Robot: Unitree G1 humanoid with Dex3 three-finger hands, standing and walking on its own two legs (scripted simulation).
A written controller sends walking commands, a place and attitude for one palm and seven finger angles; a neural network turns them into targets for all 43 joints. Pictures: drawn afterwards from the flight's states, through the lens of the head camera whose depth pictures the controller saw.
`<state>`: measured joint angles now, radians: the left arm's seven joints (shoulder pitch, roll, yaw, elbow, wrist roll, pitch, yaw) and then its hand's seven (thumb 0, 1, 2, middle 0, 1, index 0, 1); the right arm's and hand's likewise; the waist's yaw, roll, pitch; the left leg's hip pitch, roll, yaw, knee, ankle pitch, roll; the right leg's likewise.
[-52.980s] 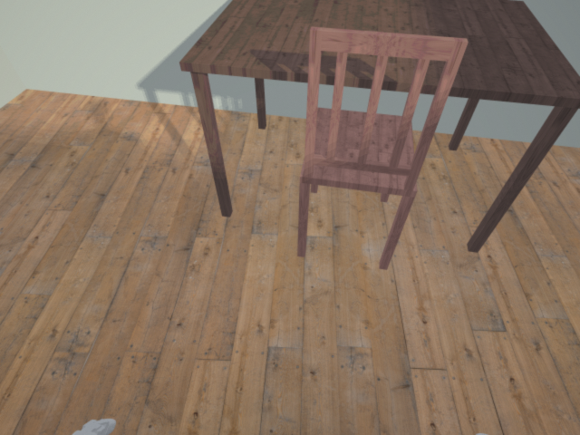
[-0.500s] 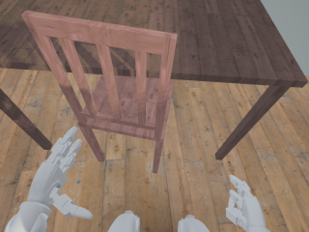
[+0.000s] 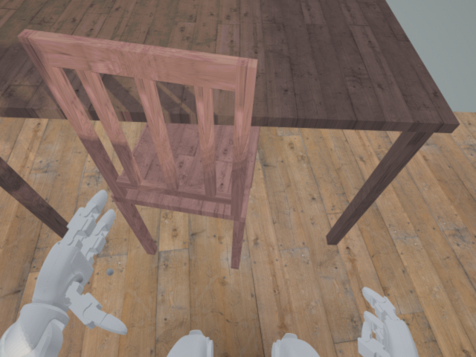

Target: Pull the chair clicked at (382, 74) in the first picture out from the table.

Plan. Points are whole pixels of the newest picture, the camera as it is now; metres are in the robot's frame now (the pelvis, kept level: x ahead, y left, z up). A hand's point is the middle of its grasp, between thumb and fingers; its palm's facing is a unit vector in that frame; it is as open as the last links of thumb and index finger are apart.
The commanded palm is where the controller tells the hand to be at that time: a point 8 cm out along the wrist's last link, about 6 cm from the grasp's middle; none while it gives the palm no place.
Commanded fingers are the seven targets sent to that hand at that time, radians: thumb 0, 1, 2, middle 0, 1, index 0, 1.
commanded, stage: raise the hand toward the chair's back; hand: left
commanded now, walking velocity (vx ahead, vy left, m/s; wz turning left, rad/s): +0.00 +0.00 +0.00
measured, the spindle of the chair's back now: (162, 143) +0.51 +0.18 +0.01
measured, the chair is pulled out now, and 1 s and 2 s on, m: -0.07 -0.07 -0.07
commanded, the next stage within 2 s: aim the fingers beside a spindle in 0.28 s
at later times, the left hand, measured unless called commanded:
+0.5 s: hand (111, 274) +0.24 +0.20 +0.03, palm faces -0.12 -0.99 -0.05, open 17.0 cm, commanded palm +0.23 +0.25 +0.04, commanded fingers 0.00 -0.50 0.30 -0.06 -0.08 -0.06 -0.08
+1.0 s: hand (129, 248) +0.28 +0.19 +0.01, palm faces -0.14 -0.99 -0.04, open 17.0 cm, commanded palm +0.28 +0.25 +0.02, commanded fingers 0.00 -0.50 0.30 -0.06 -0.08 -0.06 -0.08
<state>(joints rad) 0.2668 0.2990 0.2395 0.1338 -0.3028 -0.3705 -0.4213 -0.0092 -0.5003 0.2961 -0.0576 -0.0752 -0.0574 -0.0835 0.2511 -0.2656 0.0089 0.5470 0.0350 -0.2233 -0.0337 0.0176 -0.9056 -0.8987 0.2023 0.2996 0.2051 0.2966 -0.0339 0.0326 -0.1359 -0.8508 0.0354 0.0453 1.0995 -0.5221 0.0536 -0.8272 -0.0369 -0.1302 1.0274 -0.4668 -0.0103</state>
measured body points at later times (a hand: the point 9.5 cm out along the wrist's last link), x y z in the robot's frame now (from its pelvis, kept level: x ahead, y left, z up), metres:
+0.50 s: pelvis +0.00 +0.00 +0.00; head +0.07 +0.01 +0.44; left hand +0.24 +0.25 +0.04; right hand +0.17 -0.24 -0.08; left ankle +0.01 +0.08 -0.66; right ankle +0.02 -0.12 -0.66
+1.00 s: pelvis -0.01 +0.00 -0.01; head +0.09 +0.01 +0.43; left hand +0.29 +0.24 +0.02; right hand +0.15 -0.25 -0.10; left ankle +0.01 +0.08 -0.66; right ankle +0.02 -0.12 -0.66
